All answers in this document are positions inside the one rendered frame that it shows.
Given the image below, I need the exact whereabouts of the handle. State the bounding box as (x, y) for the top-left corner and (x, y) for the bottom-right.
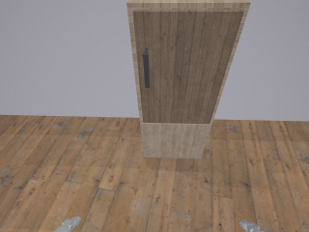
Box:
(143, 47), (150, 88)

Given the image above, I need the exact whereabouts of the cupboard door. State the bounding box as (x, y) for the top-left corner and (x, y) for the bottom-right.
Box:
(132, 10), (244, 125)

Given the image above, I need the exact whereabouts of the right robot hand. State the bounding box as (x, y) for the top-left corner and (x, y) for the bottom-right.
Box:
(239, 220), (264, 232)

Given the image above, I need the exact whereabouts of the left robot hand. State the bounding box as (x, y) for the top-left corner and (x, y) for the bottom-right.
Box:
(54, 217), (81, 232)

